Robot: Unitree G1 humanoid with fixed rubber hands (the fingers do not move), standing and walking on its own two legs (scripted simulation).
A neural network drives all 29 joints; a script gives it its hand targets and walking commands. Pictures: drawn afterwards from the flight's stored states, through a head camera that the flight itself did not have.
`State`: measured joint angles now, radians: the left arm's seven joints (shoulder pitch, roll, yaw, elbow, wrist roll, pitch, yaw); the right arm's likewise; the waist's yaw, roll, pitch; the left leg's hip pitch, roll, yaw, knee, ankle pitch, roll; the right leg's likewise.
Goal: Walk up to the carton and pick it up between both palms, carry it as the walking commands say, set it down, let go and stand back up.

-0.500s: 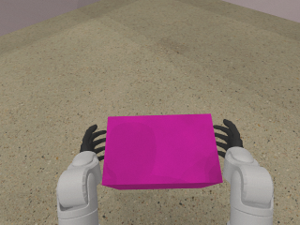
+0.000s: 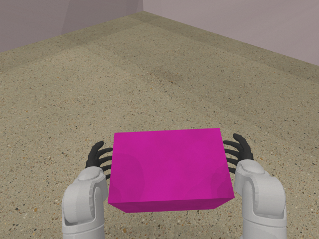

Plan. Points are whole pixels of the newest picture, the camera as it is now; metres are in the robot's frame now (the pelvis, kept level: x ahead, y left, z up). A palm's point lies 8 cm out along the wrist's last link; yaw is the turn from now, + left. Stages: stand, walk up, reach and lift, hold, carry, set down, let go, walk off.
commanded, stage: carry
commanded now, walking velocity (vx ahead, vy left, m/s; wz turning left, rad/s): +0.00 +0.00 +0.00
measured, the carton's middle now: (168, 174) +0.29 +0.00 +0.01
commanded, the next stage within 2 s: none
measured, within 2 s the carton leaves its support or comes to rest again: neither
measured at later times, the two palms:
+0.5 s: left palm (80, 170) +0.26 +0.20 +0.07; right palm (223, 165) +0.27 -0.13 +0.09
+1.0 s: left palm (86, 179) +0.25 +0.19 +0.06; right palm (227, 173) +0.26 -0.14 +0.07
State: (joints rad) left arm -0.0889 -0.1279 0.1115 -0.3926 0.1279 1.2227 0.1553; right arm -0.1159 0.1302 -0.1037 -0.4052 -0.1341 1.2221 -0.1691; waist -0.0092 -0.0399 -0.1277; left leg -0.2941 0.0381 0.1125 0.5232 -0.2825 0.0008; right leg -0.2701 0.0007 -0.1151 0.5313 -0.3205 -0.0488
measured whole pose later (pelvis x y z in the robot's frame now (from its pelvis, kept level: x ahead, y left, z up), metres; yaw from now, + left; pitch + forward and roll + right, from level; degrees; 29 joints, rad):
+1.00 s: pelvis -0.02 +0.03 +0.00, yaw +1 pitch +2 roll +0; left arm -0.13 -0.13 0.15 -0.11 0.16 0.91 0.11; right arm -0.14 0.13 -0.16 -0.14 -0.17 0.90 -0.11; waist 0.00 -0.01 -0.06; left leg -0.29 0.00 0.12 0.49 -0.24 0.05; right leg -0.27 -0.04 -0.11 0.51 -0.28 -0.01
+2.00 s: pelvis -0.01 +0.01 +0.00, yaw -1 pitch +2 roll +0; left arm -0.16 -0.12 0.17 0.12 0.21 0.74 0.06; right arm -0.16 0.13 -0.21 0.11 -0.22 0.71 -0.06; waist 0.00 -0.02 -0.08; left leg -0.28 0.03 0.13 0.51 -0.26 0.02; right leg -0.26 -0.01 -0.10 0.52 -0.29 -0.03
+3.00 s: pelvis -0.11 +0.02 -0.01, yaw +0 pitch +3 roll +0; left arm -0.12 -0.13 0.09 -0.46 0.10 1.25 0.18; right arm -0.10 0.13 -0.12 -0.51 -0.13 1.24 -0.17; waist 0.00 -0.02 -0.02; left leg -0.48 0.02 0.13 0.57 -0.13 0.05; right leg -0.49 -0.03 -0.11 0.64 -0.25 -0.03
